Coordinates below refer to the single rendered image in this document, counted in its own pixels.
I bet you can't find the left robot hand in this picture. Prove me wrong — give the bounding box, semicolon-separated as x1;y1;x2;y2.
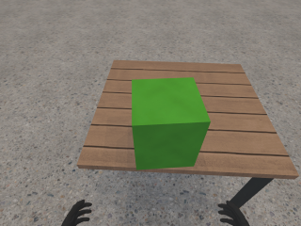
61;200;92;226

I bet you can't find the carton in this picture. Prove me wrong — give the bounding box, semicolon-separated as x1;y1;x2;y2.
132;77;211;170

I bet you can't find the table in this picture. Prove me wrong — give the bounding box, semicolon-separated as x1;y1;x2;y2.
76;59;299;212

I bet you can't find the right robot hand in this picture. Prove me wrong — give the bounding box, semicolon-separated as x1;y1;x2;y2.
218;201;250;226

